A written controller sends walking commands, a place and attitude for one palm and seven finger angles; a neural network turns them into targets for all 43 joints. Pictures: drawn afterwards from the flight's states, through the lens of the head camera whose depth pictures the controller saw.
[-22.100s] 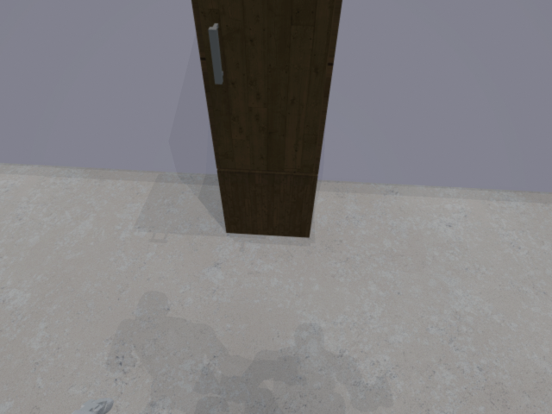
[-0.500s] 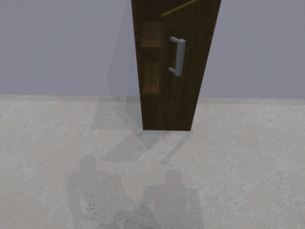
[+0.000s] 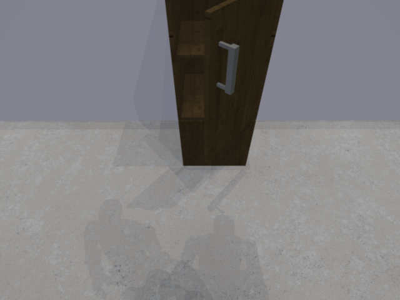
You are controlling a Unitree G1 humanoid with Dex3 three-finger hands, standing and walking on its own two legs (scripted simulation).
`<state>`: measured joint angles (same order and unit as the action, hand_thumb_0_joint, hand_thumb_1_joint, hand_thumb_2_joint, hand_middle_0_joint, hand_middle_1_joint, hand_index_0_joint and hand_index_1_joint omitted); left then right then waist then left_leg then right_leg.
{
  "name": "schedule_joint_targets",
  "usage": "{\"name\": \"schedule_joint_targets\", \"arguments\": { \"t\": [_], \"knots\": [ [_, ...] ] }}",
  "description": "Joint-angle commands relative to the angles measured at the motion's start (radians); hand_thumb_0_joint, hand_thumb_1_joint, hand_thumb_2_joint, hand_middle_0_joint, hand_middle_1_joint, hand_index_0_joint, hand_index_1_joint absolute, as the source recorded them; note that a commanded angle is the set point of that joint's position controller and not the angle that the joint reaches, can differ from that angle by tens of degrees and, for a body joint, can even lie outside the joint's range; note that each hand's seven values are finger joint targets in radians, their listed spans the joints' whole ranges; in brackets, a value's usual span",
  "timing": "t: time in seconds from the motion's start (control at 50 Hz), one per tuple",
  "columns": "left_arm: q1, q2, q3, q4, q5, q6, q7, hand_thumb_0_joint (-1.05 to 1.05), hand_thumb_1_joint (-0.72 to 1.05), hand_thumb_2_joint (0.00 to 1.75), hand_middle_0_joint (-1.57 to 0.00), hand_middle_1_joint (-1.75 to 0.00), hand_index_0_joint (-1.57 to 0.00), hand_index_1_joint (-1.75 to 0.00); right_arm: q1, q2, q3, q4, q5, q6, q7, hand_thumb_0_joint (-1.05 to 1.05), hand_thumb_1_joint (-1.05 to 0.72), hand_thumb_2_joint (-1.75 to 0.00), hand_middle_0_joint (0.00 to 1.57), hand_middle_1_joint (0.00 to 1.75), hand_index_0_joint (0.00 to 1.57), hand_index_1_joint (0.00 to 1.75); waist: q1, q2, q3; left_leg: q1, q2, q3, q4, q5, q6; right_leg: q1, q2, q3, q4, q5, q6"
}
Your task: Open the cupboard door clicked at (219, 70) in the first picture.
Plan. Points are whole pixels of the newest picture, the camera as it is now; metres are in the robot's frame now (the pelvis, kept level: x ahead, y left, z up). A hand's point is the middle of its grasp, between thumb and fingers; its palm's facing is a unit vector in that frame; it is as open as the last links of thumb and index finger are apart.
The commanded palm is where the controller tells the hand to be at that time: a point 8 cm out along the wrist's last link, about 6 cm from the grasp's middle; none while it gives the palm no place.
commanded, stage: walk to a spot facing it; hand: left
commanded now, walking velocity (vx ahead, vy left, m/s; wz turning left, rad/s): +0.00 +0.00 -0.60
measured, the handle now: (226, 68) +0.70 -0.03 +0.08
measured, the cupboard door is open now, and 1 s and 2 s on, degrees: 49 49 49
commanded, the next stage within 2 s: none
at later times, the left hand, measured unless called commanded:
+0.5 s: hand out of the picture +0.09 +0.16 -0.16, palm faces -0.19 -0.93 -0.31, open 7.4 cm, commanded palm none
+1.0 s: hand (140, 264) +0.23 +0.17 -0.17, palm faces -0.48 -0.85 -0.22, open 7.4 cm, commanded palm none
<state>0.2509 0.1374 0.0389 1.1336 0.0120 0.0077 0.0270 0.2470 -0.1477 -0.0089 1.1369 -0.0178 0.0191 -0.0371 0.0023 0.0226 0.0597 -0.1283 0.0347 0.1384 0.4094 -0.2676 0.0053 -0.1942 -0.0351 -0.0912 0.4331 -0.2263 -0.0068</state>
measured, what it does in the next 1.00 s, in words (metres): steps on the spot, turning right: left foot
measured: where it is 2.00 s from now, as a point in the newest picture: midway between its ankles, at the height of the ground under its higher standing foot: outside the picture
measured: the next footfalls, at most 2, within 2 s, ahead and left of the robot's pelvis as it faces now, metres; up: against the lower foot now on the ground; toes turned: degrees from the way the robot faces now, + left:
left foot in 0.82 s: +0.12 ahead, +0.11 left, +0.00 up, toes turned -29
right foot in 1.20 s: -0.03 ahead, -0.11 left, +0.00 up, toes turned -45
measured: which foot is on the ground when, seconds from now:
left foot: down 0.00-0.30, up 0.32-0.80, down 0.82-1.00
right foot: down 0.00-0.82, up 0.84-1.00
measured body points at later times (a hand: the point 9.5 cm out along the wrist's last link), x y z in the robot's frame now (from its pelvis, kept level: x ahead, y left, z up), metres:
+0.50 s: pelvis +0.00 -0.03 +0.00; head +0.06 -0.08 +0.44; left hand +0.10 +0.21 -0.13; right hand +0.04 -0.31 -0.16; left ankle +0.00 +0.15 -0.65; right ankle -0.01 -0.10 -0.74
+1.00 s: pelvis +0.04 +0.03 +0.00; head +0.11 +0.02 +0.44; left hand +0.25 +0.22 -0.16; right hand -0.03 -0.23 -0.13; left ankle +0.09 +0.13 -0.74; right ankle -0.05 -0.10 -0.66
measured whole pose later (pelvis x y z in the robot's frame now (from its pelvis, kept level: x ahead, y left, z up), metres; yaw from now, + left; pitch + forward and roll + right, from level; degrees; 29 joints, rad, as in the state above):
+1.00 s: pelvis +0.04 +0.03 +0.00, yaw -33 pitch +1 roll -2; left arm 0.15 0.29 0.10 0.90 0.02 0.06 -0.03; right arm 0.19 -0.19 -0.01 0.88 -0.03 0.02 -0.04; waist 0.03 -0.03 0.13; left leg -0.24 0.07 0.05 0.50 -0.28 0.00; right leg -0.53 0.01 0.02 1.09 -0.46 0.06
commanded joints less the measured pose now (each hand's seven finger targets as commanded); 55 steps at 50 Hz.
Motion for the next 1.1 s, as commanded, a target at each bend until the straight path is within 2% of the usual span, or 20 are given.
{"name": "schedule_joint_targets", "arguments": {
  "t": [0.0, 0.1, 0.18, 0.24, 0.26, 0.28, 0.3, 0.32, 0.4, 0.52, 0.64, 0.7, 0.74, 0.76, 0.78, 0.8, 0.84, 0.88, 0.92, 1.08],
  "knots": [
    [0.010, 0.156, 0.049, -0.075, 0.008, 0.010, -0.005, 0.00, 0.90, 0.90, -0.20, -0.30, -0.20, -0.30, 0.074, -0.129, -0.044, -0.061, -0.005, 0.003, -0.014, 0.00, -0.90, -0.90, 0.20, 0.30, 0.20, 0.30, -0.021, -0.018, -0.007, -0.021, 0.135, -0.052, -0.010, 0.103, 0.014, -0.079, -0.083, 0.125, 0.012, 0.205, -0.039],
    [-0.024, 0.141, 0.063, -0.140, 0.014, 0.026, -0.022, 0.00, 0.90, 0.90, -0.20, -0.30, -0.20, -0.30, 0.056, -0.187, -0.070, -0.115, -0.011, -0.001, -0.019, 0.00, -0.90, -0.90, 0.20, 0.30, 0.20, 0.30, -0.018, 0.089, -0.014, -0.025, 0.250, -0.119, -0.057, 0.082, 0.069, -0.175, -0.007, 0.094, 0.195, 0.088, -0.019],
    [-0.062, 0.123, 0.065, -0.183, 0.015, 0.035, -0.034, 0.00, 0.90, 0.90, -0.20, -0.30, -0.20, -0.30, 0.037, -0.211, -0.078, -0.153, -0.021, -0.007, -0.012, 0.00, -0.90, -0.90, 0.20, 0.30, 0.20, 0.30, -0.017, 0.158, -0.004, -0.021, 0.367, -0.137, -0.074, 0.256, 0.147, -0.224, 0.005, 0.057, 0.396, -0.251, -0.005],
    [0.056, 0.152, 0.076, -0.166, 0.016, 0.019, -0.038, 0.00, 0.90, 0.90, -0.20, -0.30, -0.20, -0.30, -0.055, -0.226, -0.081, -0.193, -0.015, -0.003, -0.010, 0.00, -0.90, -0.90, 0.20, 0.30, 0.20, 0.30, 0.065, 0.014, -0.025, -0.091, 0.259, 0.005, 0.186, 0.293, 0.048, -0.036, -0.005, 0.082, 0.093, 0.054, -0.019],
    [0.113, 0.255, 0.097, -0.157, 0.027, 0.004, -0.024, 0.00, 0.90, 0.90, -0.20, -0.30, -0.20, -0.30, -0.070, -0.170, -0.076, -0.228, 0.003, 0.002, -0.005, 0.00, -0.90, -0.90, 0.20, 0.30, 0.20, 0.30, 0.085, -0.299, -0.065, -0.272, 0.110, 0.084, 0.438, -0.005, -0.025, 0.096, -0.201, 0.413, -0.085, 0.294, -0.090],
    [0.147, 0.313, 0.105, -0.148, 0.014, 0.002, -0.010, 0.00, 0.90, 0.90, -0.20, -0.30, -0.20, -0.30, -0.113, -0.150, -0.069, -0.267, 0.007, 0.013, 0.002, 0.00, -0.90, -0.90, 0.20, 0.30, 0.20, 0.30, 0.104, -0.383, -0.054, -0.395, 0.004, -0.003, 0.655, -0.380, -0.053, 0.097, -0.335, 0.602, -0.143, 0.486, -0.182],
    [0.120, 0.313, 0.103, -0.158, 0.006, 0.009, -0.004, 0.00, 0.90, 0.90, -0.20, -0.30, -0.20, -0.30, -0.100, -0.163, -0.072, -0.255, 0.008, 0.025, 0.003, 0.00, -0.90, -0.90, 0.20, 0.30, 0.20, 0.30, 0.081, -0.291, -0.039, -0.417, 0.031, -0.117, 0.747, -0.355, -0.043, 0.064, -0.323, 0.578, -0.157, 0.267, -0.222],
    [0.060, 0.266, 0.098, -0.182, 0.006, 0.014, 0.003, 0.00, 0.90, 0.90, -0.20, -0.30, -0.20, -0.30, -0.145, -0.165, -0.076, -0.252, 0.003, 0.030, 0.007, 0.00, -0.90, -0.90, 0.20, 0.30, 0.20, 0.30, 0.065, -0.259, 0.003, -0.455, 0.045, -0.153, 0.778, -0.277, -0.039, 0.006, -0.259, 0.565, -0.176, 0.115, -0.195],
    [0.007, 0.245, 0.085, -0.222, 0.004, -0.003, 0.003, 0.00, 0.90, 0.90, -0.20, -0.30, -0.20, -0.30, -0.126, -0.148, -0.071, -0.245, 0.002, 0.024, 0.016, 0.00, -0.90, -0.90, 0.20, 0.30, 0.20, 0.30, 0.021, -0.079, -0.107, -0.429, 0.040, -0.151, 0.731, -0.116, -0.069, 0.106, -0.169, 0.444, -0.096, 0.309, -0.153],
    [0.073, 0.248, 0.086, -0.219, 0.005, -0.001, 0.003, 0.00, 0.90, 0.90, -0.20, -0.30, -0.20, -0.30, -0.186, -0.162, -0.069, -0.279, 0.009, 0.025, 0.000, 0.00, -0.90, -0.90, 0.20, 0.30, 0.20, 0.30, 0.044, -0.162, -0.133, -0.466, 0.015, -0.168, 0.648, -0.116, -0.083, 0.224, -0.132, 0.458, -0.054, 0.564, -0.115],
    [0.044, 0.268, 0.092, -0.254, 0.017, 0.008, -0.002, 0.00, 0.90, 0.90, -0.20, -0.30, -0.20, -0.30, -0.236, -0.159, -0.066, -0.322, 0.014, 0.013, 0.002, 0.00, -0.90, -0.90, 0.20, 0.30, 0.20, 0.30, 0.041, -0.149, -0.088, -0.373, -0.006, -0.174, 0.502, -0.170, -0.072, 0.088, -0.147, 0.555, -0.063, 0.430, -0.192],
    [0.000, 0.280, 0.096, -0.272, 0.019, 0.014, -0.004, 0.00, 0.90, 0.90, -0.20, -0.30, -0.20, -0.30, -0.190, -0.153, -0.065, -0.322, 0.021, 0.002, 0.001, 0.00, -0.90, -0.90, 0.20, 0.30, 0.20, 0.30, 0.019, -0.157, -0.104, -0.254, -0.028, -0.176, 0.335, -0.162, -0.055, 0.023, -0.130, 0.583, -0.037, 0.413, -0.180],
    [-0.045, 0.272, 0.092, -0.287, 0.011, 0.019, -0.007, 0.00, 0.90, 0.90, -0.20, -0.30, -0.20, -0.30, -0.102, -0.164, -0.065, -0.299, 0.023, -0.007, -0.004, 0.00, -0.90, -0.90, 0.20, 0.30, 0.20, 0.30, -0.026, -0.142, -0.127, -0.064, -0.031, -0.172, 0.131, -0.021, -0.048, -0.090, -0.079, 0.559, 0.012, 0.333, -0.118],
    [-0.061, 0.245, 0.084, -0.297, 0.003, 0.020, -0.010, 0.00, 0.90, 0.90, -0.20, -0.30, -0.20, -0.30, -0.049, -0.198, -0.071, -0.287, 0.020, -0.017, -0.012, 0.00, -0.90, -0.90, 0.20, 0.30, 0.20, 0.30, -0.051, -0.076, -0.138, 0.092, 0.034, -0.209, 0.004, 0.030, -0.030, -0.210, -0.014, 0.495, 0.076, 0.198, -0.069],
    [-0.027, 0.180, 0.072, -0.311, -0.006, 0.021, -0.018, 0.00, 0.90, 0.90, -0.20, -0.30, -0.20, -0.30, -0.033, -0.295, -0.088, -0.293, 0.005, -0.027, -0.016, 0.00, -0.90, -0.90, 0.20, 0.30, 0.20, 0.30, -0.044, 0.205, -0.158, 0.203, 0.289, -0.481, -0.122, 0.029, 0.043, -0.387, 0.125, 0.343, 0.249, -0.161, -0.007],
    [-0.066, 0.198, 0.070, -0.325, 0.000, 0.017, -0.026, 0.00, 0.90, 0.90, -0.20, -0.30, -0.20, -0.30, -0.005, -0.339, -0.090, -0.304, -0.007, -0.021, -0.020, 0.00, -0.90, -0.90, 0.20, 0.30, 0.20, 0.30, -0.054, 0.284, -0.119, 0.130, 0.463, -0.623, -0.153, 0.175, 0.157, -0.426, 0.124, 0.181, 0.486, -0.418, 0.042],
    [-0.066, 0.209, 0.078, -0.332, 0.015, 0.016, -0.044, 0.00, 0.90, 0.90, -0.20, -0.30, -0.20, -0.30, -0.057, -0.287, -0.069, -0.340, -0.023, -0.022, -0.023, 0.00, -0.90, -0.90, 0.20, 0.30, 0.20, 0.30, -0.013, 0.086, -0.060, -0.016, 0.412, -0.481, -0.117, 0.352, 0.210, -0.401, 0.054, 0.156, 0.700, -0.329, 0.060],
    [-0.064, 0.199, 0.076, -0.294, 0.014, 0.025, -0.053, 0.00, 0.90, 0.90, -0.20, -0.30, -0.20, -0.30, -0.065, -0.244, -0.053, -0.337, -0.017, -0.026, -0.020, 0.00, -0.90, -0.90, 0.20, 0.30, 0.20, 0.30, 0.009, 0.200, -0.084, 0.002, 0.297, -0.299, -0.039, 0.568, 0.149, -0.397, 0.037, 0.143, 0.765, -0.264, 0.068],
    [-0.073, 0.185, 0.069, -0.303, 0.006, 0.037, -0.062, 0.00, 0.90, 0.90, -0.20, -0.30, -0.20, -0.30, -0.053, -0.236, -0.051, -0.337, -0.018, -0.025, -0.020, 0.00, -0.90, -0.90, 0.20, 0.30, 0.20, 0.30, 0.011, 0.177, -0.087, 0.012, 0.257, -0.202, -0.031, 0.551, 0.123, -0.379, 0.027, 0.115, 0.733, -0.229, 0.073],
    [-0.163, 0.174, 0.042, -0.324, 0.004, 0.028, -0.073, 0.00, 0.90, 0.90, -0.20, -0.30, -0.20, -0.30, 0.064, -0.291, -0.073, -0.288, -0.018, -0.017, 0.000, 0.00, -0.90, -0.90, 0.20, 0.30, 0.20, 0.30, -0.040, 0.191, -0.094, 0.034, 0.287, -0.114, 0.019, 0.520, 0.098, -0.178, 0.041, -0.007, 0.280, -0.204, 0.036]
  ]
}}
